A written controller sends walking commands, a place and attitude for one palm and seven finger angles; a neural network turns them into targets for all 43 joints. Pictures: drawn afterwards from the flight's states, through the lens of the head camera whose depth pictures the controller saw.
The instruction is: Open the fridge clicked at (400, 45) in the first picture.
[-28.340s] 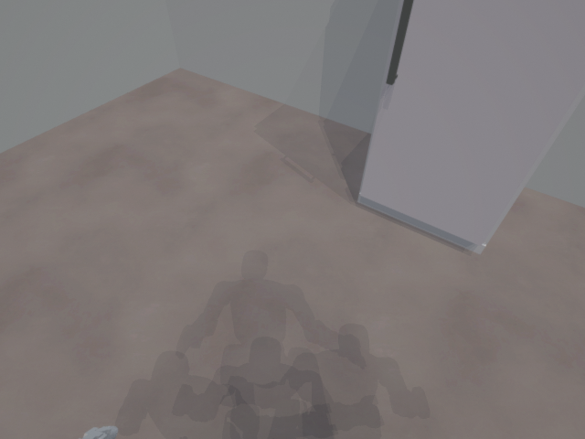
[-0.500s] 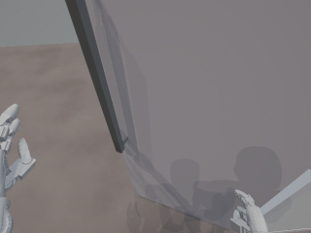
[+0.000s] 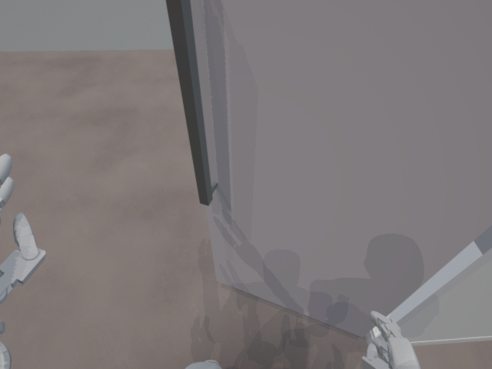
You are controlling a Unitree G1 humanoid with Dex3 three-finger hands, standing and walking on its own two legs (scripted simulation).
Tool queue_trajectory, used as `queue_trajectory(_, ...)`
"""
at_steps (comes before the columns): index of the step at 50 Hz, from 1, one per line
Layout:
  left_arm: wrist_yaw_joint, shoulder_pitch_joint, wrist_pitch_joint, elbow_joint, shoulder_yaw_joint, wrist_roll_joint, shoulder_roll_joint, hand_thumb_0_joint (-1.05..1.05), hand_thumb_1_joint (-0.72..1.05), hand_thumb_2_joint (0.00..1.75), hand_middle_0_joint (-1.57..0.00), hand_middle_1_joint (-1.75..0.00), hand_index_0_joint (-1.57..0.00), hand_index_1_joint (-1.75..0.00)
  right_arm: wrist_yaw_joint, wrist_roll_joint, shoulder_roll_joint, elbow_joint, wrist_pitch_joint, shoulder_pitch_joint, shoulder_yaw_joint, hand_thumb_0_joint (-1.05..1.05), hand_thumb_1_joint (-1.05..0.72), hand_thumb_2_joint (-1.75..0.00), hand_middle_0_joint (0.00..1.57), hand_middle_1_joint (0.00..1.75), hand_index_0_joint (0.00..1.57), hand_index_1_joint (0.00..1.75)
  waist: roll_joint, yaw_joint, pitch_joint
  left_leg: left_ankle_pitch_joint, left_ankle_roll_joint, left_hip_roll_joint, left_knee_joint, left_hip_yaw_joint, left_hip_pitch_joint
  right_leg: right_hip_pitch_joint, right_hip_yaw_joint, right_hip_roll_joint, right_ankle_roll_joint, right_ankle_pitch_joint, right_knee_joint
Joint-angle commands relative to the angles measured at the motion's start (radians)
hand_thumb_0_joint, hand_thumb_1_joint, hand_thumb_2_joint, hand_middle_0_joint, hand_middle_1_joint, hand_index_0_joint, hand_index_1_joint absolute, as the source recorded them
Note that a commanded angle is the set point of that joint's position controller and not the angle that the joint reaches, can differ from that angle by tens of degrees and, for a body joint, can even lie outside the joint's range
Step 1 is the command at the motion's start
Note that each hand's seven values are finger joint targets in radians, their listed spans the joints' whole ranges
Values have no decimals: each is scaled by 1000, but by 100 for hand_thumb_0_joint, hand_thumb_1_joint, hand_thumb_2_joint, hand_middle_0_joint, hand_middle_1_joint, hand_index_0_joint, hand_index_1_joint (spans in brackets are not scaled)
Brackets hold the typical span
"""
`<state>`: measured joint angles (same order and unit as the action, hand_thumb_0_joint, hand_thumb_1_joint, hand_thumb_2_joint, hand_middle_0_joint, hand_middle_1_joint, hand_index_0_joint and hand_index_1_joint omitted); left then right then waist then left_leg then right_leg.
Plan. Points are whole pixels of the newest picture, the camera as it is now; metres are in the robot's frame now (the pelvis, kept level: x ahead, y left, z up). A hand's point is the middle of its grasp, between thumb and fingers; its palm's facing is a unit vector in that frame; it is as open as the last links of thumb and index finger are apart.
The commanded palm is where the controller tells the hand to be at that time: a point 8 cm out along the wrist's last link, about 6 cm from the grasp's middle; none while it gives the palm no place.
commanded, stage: step back with the hand held close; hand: left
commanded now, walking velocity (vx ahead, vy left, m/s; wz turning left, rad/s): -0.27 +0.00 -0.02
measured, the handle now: (199, 107) +0.49 +0.13 +0.17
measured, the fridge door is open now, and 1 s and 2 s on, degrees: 65 65 65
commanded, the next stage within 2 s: stop stepping back and stand still in 0.42 s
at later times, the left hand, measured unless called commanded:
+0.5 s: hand out of the picture +0.13 +0.27 +0.18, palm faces +0.40 -0.80 -0.45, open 7.5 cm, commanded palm +0.05 +0.31 +0.19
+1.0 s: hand out of the picture -0.01 +0.29 +0.17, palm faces +0.47 -0.80 -0.38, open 7.5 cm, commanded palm -0.08 +0.32 +0.19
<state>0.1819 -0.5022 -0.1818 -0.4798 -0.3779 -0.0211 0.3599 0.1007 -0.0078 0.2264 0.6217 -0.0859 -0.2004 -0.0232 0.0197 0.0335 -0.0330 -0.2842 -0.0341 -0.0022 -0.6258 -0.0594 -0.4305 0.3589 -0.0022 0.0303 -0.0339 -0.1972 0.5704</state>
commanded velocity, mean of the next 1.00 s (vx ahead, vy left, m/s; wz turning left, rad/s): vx -0.04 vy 0.00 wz -0.03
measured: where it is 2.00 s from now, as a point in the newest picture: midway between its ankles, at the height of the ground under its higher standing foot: outside the picture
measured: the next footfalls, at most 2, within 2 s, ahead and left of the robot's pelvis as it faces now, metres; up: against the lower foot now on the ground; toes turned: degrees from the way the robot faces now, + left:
right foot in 0.22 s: -0.04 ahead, -0.12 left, +0.00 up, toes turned +4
left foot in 0.42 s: +0.00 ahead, +0.11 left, +0.00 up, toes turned +3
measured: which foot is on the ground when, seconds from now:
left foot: down 0.00-0.24, up 0.26-0.40, down 0.42-0.68, up 0.70-0.90, down 0.92-1.00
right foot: down 0.00-0.06, up 0.08-0.20, down 0.22-0.44, up 0.46-0.66, down 0.68-1.00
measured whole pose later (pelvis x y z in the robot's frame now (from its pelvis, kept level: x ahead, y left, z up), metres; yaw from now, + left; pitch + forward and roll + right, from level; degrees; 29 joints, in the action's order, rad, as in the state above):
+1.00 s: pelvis -0.23 +0.02 +0.00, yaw -2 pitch -3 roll +1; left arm 0.20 -0.46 -0.17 -0.38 -0.40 -0.02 0.38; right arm 0.12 -0.01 0.25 0.70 -0.11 -0.31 0.01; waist -0.03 -0.04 0.03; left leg -0.26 -0.02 -0.03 -0.59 -0.07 -0.27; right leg 0.38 -0.02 0.01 0.00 -0.43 0.81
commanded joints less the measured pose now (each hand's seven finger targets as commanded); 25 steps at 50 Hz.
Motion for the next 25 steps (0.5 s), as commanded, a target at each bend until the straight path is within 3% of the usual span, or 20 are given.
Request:
queue_trajectory(1, 34, 106, -83, -258, -158, 2, 240, 0, 90, 90, -20, -30, -20, -30, 28, 2, 125, -169, -69, 113, 52, 0, -90, -90, 20, 30, 20, 30, 112, -16, 135, -130, -25, -137, 243, 190, 1, -65, 48, 16, 42, -89, -17)
queue_trajectory(3, 31, 63, -104, -238, -200, 17, 247, 0, 90, 90, -20, -30, -20, -30, 29, 8, 141, -187, -83, 125, 65, 0, -90, -90, 20, 30, 20, 30, 247, -2, 149, -514, -72, -239, 448, 316, -271, -315, -13, -77, 12, -147, 208)
queue_trajectory(4, 25, 56, -111, -227, -204, 27, 236, 0, 90, 90, -20, -30, -20, -30, 28, 4, 143, -184, -84, 119, 70, 0, -90, -90, 20, 30, 20, 30, 284, -3, 130, -606, -86, -268, 512, 328, -386, -399, -33, -110, 9, -152, 311)
queue_trajectory(5, 21, 41, -113, -200, -218, 27, 241, 0, 90, 90, -20, -30, -20, -30, 23, 2, 142, -179, -85, 112, 76, 0, -90, -90, 20, 30, 20, 30, 282, -2, 122, -592, -92, -277, 521, 322, -422, -417, -36, -116, 14, -154, 359)
queue_trajectory(8, 11, -7, -120, -199, -228, 5, 256, 0, 90, 90, -20, -30, -20, -30, 8, 3, 126, -180, -96, 107, 82, 0, -90, -90, 20, 30, 20, 30, 176, -2, 105, -385, -61, -223, 394, 253, -243, -275, -15, -88, 41, -223, 163)
queue_trajectory(9, 7, -30, -120, -198, -189, -7, 226, 0, 90, 90, -20, -30, -20, -30, 4, 4, 111, -170, -96, 114, 73, 0, -90, -90, 20, 30, 20, 30, 137, -6, 78, -329, -35, -195, 344, 212, -171, -198, 2, -68, 59, -250, 34)
queue_trajectory(10, 7, -36, -119, -206, -182, -19, 232, 0, 90, 90, -20, -30, -20, -30, -1, 2, 105, -167, -94, 115, 70, 0, -90, -90, 20, 30, 20, 30, 73, -16, 57, -273, 0, -137, 234, 151, -86, -85, 89, -11, 95, -252, -136)
queue_trajectory(11, 8, -18, -116, -212, -174, -26, 244, 0, 90, 90, -20, -30, -20, -30, -5, 1, 92, -161, -91, 120, 65, 0, -90, -90, 20, 30, 20, 30, -48, -31, 49, -180, 40, -73, 80, 87, 7, 48, 272, 101, 148, -208, -250)
queue_trajectory(12, 17, 31, -121, -218, -176, -23, 274, 0, 90, 90, -20, -30, -20, -30, -8, -6, 81, -136, -88, 110, 57, 0, -90, -90, 20, 30, 20, 30, -150, -31, 61, -42, 64, -35, -92, 22, 110, 132, 410, 246, 183, 27, -329)
queue_trajectory(13, 33, 66, -131, -197, -179, -6, 284, 0, 90, 90, -20, -30, -20, -30, -9, -18, 80, -113, -80, 102, 54, 0, -90, -90, 20, 30, 20, 30, -138, -28, 101, -46, 65, -33, -164, 16, 55, -4, 393, 298, 188, 587, -250)
queue_trajectory(14, 28, 88, -111, -186, -120, 1, 244, 0, 90, 90, -20, -30, -20, -30, -4, 4, 74, -122, -77, 114, 66, 0, -90, -90, 20, 30, 20, 30, -238, -22, 222, -33, 65, -3, -197, 13, -1, -205, 326, 259, 141, 967, -113)
queue_trajectory(15, 24, 119, -88, -210, -134, 4, 265, 0, 90, 90, -20, -30, -20, -30, 3, 14, 86, -144, -77, 126, 69, 0, -90, -90, 20, 30, 20, 30, -279, -14, 266, -28, 60, 9, -207, 10, -7, -276, 292, 240, 114, 1107, -59)
queue_trajectory(17, 14, 143, -78, -217, -151, 3, 284, 0, 90, 90, -20, -30, -20, -30, 14, 8, 82, -143, -66, 136, 54, 0, -90, -90, 20, 30, 20, 30, -218, -20, 209, -2, 56, -6, -128, 17, 58, -207, 238, 220, 130, 954, -51)
queue_trajectory(18, 12, 166, -76, -211, -138, 6, 287, 0, 90, 90, -20, -30, -20, -30, 20, 5, 90, -122, -55, 146, 50, 0, -90, -90, 20, 30, 20, 30, -100, -35, 156, 120, 51, -16, -37, 14, 124, -136, 217, 194, 114, 850, -38)
queue_trajectory(19, 10, 123, -73, -210, -131, -4, 259, 0, 90, 90, -20, -30, -20, -30, 24, 8, 91, -128, -49, 138, 45, 0, -90, -90, 20, 30, 20, 30, -45, -27, 171, 355, 46, -53, 89, 29, 185, -136, 147, 123, 76, 725, 7)
queue_trajectory(20, 9, 115, -70, -231, -134, -5, 260, 0, 90, 90, -20, -30, -20, -30, 24, 10, 117, -135, -44, 144, 51, 0, -90, -90, 20, 30, 20, 30, 75, -21, 197, 701, 11, -149, 154, 112, 268, -71, 109, 36, 29, 492, 55)
queue_trajectory(21, 5, 95, -67, -243, -141, -5, 254, 0, 90, 90, -20, -30, -20, -30, 15, 9, 120, -141, -47, 135, 63, 0, -90, -90, 20, 30, 20, 30, 178, -8, 241, 929, -26, -259, 197, 174, 312, -55, 86, -27, 16, 38, 153)
queue_trajectory(22, -3, 68, -74, -222, -138, -14, 235, 0, 90, 90, -20, -30, -20, -30, 0, 11, 112, -142, -57, 111, 73, 0, -90, -90, 20, 30, 20, 30, 187, -8, 242, 913, -50, -313, 228, 180, 317, -22, 98, -50, 26, -242, 234)
queue_trajectory(23, -2, 3, -77, -184, -172, -9, 257, 0, 90, 90, -20, -30, -20, -30, -7, 12, 118, -146, -62, 105, 92, 0, -90, -90, 20, 30, 20, 30, 138, 1, 240, 854, -73, -333, 230, 214, 303, 2, 91, -68, 29, -317, 279)
queue_trajectory(25, -14, -41, -60, -241, -175, -36, 240, 0, 90, 90, -20, -30, -20, -30, -15, -14, 112, -157, -59, 114, 77, 0, -90, -90, 20, 30, 20, 30, 168, 5, 234, 835, -104, -346, 267, 225, 240, 0, 65, -69, 11, -330, 336)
